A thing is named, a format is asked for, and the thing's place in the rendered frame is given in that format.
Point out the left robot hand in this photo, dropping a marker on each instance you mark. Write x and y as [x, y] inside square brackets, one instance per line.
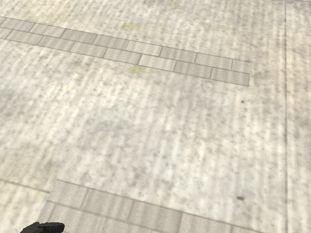
[47, 227]

